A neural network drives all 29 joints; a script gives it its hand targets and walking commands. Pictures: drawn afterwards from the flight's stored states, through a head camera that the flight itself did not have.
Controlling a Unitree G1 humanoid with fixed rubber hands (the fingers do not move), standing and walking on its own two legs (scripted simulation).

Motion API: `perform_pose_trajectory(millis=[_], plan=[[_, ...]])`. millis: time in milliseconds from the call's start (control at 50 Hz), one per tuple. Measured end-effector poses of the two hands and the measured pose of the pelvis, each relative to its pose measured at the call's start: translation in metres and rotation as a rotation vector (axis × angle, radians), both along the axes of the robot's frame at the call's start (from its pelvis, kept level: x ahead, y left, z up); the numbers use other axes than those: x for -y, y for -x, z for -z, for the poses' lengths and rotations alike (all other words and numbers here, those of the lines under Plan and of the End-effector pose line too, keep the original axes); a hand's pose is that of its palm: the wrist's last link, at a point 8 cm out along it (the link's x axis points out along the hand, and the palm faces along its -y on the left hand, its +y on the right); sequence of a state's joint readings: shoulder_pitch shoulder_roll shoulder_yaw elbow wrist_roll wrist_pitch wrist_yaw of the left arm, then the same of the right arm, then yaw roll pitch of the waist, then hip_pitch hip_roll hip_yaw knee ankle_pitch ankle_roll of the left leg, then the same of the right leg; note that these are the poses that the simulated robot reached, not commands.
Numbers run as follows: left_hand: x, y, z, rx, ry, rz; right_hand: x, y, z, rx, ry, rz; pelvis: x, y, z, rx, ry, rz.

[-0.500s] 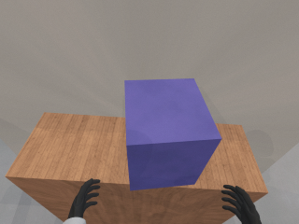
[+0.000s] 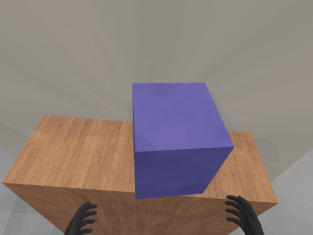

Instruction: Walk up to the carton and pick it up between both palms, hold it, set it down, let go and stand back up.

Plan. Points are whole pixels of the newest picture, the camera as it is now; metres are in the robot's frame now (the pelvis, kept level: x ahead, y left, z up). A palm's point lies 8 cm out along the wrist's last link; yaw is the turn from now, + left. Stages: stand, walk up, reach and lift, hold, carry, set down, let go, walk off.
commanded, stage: set down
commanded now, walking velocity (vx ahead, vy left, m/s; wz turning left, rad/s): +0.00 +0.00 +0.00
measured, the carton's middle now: (169, 141) +0.36 -0.03 +0.04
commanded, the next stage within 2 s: let go in 0.58 s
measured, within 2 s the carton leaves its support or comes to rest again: neither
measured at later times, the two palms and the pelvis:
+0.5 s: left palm out of the picture +0.15 +0.20 -0.08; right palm (252, 232) +0.16 -0.23 -0.04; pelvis +0.00 +0.00 +0.00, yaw +0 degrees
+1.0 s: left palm out of the picture +0.14 +0.21 -0.08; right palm (252, 233) +0.16 -0.23 -0.04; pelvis -0.01 +0.00 +0.00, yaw +0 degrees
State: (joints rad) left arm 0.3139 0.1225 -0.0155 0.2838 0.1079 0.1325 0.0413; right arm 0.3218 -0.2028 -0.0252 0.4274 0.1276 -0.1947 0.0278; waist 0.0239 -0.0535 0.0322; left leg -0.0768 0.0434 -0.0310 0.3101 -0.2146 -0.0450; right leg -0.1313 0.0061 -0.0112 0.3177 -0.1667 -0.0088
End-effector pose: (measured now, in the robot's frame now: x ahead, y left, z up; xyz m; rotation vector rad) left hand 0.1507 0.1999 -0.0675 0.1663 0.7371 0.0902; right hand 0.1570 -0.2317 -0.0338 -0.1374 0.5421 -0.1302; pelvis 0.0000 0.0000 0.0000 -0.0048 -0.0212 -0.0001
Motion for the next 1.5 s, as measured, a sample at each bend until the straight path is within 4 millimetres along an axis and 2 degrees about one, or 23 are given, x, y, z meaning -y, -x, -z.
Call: perform_pose_trajectory(millis=[180,560,1080,1120,1200,1320,1400,1500], plan=[[-0.006,0.007,0.013,-0.051,0.009,0.01,-0.001,0.0,0.0,-0.004,0.03,0.0,-0.002,0.0,0.0,0.0,0.0,0.002],[-0.004,0.004,0.015,-0.072,-0.002,0.034,-0.001,0.001,0.002,0.017,0.021,-0.005,-0.002,0.003,0.0,0.005,0.0,0.003],[-0.005,0.016,0.017,-0.108,-0.019,0.031,0.001,0.001,0.003,0.027,0.014,-0.012,-0.001,0.009,0.0,0.017,-0.001,0.004],[-0.011,0.017,0.017,-0.091,-0.034,0.043,0.002,0.001,0.002,0.022,0.048,-0.042,-0.002,0.01,0.001,0.023,0.004,0.007],[-0.045,0.024,0.015,-0.076,-0.11,0.052,0.003,0.001,0.002,0.006,0.088,-0.067,-0.009,0.014,0.005,0.037,0.017,0.009],[-0.088,0.037,0.014,-0.138,-0.186,0.054,0.022,0.029,0.034,-0.21,0.153,-0.009,-0.023,0.013,0.008,0.018,0.024,0.003],[-0.097,0.035,0.014,-0.16,-0.206,0.055,0.029,0.039,0.048,-0.296,0.161,0.001,-0.025,0.007,0.009,0.005,0.023,0.001],[-0.098,0.025,0.016,-0.163,-0.205,0.057,0.031,0.031,0.053,-0.324,0.163,0.001,-0.026,-0.005,0.01,-0.009,0.023,0.001]])
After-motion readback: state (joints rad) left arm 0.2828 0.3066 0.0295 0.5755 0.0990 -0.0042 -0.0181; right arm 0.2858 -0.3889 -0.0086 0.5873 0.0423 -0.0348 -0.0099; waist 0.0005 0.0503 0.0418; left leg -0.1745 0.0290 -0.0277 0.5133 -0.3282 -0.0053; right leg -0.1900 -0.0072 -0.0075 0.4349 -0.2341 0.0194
